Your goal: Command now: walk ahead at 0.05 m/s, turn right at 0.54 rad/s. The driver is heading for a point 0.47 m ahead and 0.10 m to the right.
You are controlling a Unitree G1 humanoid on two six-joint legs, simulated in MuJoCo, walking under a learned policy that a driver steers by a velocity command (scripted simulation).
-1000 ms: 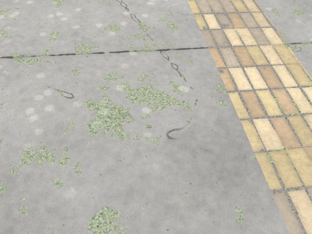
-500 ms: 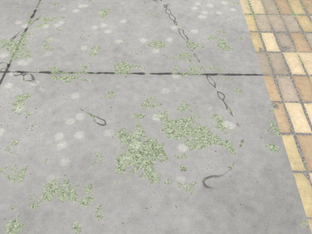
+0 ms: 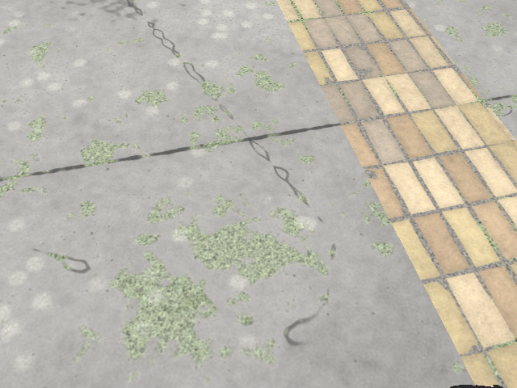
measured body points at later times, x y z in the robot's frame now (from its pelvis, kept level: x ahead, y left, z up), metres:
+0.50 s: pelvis +0.01 -0.04 +0.01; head +0.04 -0.09 +0.45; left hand +0.24 +0.19 -0.07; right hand +0.07 -0.37 -0.11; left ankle +0.06 +0.11 -0.67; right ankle +0.00 -0.13 -0.74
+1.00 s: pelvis +0.02 -0.02 +0.00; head +0.04 -0.02 +0.45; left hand +0.26 +0.17 -0.11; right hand +0.02 -0.31 -0.10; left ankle +0.07 +0.09 -0.74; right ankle -0.07 -0.13 -0.72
